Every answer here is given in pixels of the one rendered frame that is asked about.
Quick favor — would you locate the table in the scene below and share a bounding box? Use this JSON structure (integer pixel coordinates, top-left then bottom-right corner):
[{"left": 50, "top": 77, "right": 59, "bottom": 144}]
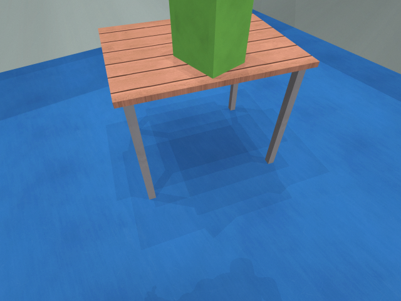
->
[{"left": 98, "top": 13, "right": 320, "bottom": 199}]

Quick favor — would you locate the carton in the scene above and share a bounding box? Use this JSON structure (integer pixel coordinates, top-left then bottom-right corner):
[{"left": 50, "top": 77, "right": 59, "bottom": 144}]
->
[{"left": 169, "top": 0, "right": 254, "bottom": 78}]

